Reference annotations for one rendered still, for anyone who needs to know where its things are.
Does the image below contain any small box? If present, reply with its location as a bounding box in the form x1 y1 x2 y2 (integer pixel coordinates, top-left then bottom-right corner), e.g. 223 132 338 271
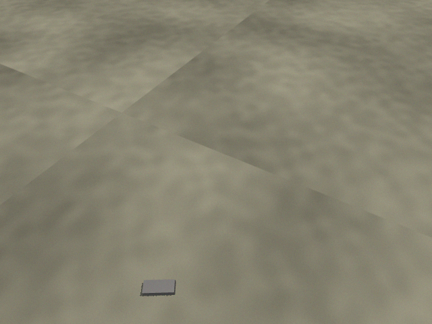
142 279 176 296

